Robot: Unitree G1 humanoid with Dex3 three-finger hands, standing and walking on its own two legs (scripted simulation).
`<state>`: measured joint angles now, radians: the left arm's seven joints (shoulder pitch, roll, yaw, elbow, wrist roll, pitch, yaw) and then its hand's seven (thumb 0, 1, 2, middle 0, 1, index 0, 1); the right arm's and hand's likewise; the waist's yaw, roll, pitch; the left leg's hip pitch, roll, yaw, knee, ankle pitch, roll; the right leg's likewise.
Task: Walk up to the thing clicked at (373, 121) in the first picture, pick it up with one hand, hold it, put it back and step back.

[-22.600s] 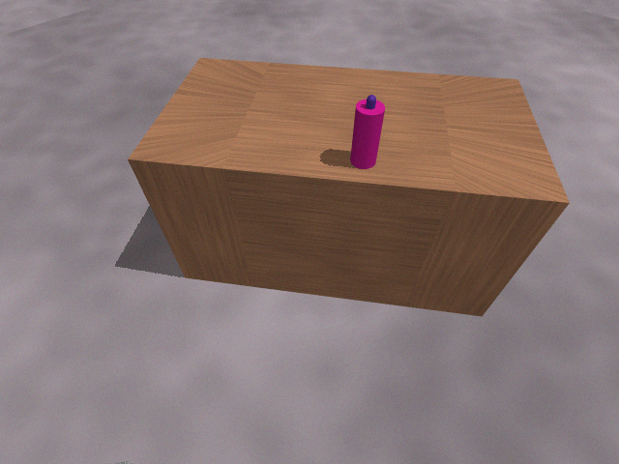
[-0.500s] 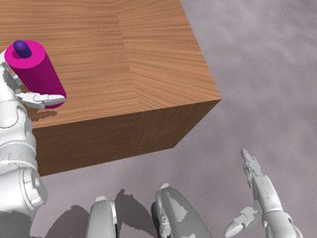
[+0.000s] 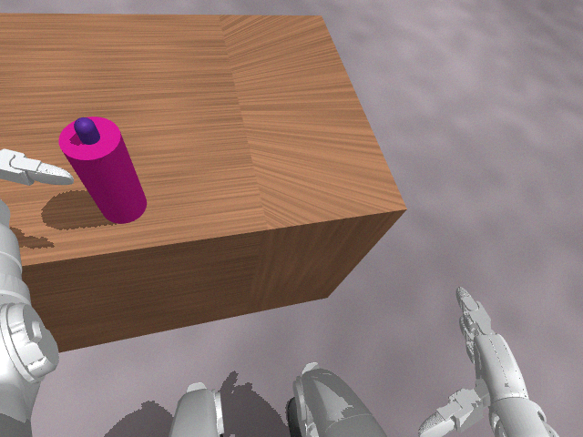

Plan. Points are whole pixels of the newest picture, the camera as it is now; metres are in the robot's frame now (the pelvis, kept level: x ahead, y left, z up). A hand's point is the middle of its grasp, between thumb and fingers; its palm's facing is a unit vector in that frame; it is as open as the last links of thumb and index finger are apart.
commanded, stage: rise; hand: left
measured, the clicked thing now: (106, 170) +0.48 +0.19 +0.02
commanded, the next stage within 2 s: sink last in 0.20 s
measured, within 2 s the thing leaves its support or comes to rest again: neither
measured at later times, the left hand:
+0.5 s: hand out of the picture +0.43 +0.38 +0.12, palm faces +0.48 -0.81 -0.32, open 17.3 cm
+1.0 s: hand out of the picture +0.20 +0.26 +0.07, palm faces +0.33 -0.87 -0.36, open 17.3 cm
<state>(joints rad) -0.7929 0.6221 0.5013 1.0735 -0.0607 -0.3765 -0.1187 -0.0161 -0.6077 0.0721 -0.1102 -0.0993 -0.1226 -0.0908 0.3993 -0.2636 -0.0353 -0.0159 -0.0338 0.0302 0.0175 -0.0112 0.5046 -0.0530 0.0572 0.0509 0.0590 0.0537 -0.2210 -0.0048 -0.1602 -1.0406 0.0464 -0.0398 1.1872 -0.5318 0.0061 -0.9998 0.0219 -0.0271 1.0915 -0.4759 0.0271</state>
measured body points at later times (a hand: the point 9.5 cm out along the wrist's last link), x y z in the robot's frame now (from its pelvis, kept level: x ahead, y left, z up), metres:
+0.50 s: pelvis +0.01 +0.00 +0.05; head +0.09 +0.03 +0.49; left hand +0.40 +0.42 +0.14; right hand +0.16 -0.26 +0.01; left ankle +0.01 +0.11 -0.65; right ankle +0.02 -0.14 -0.65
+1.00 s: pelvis +0.02 -0.01 +0.05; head +0.04 -0.01 +0.50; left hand +0.18 +0.30 +0.10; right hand +0.19 -0.26 +0.02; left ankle +0.01 +0.11 -0.65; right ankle +0.02 -0.14 -0.65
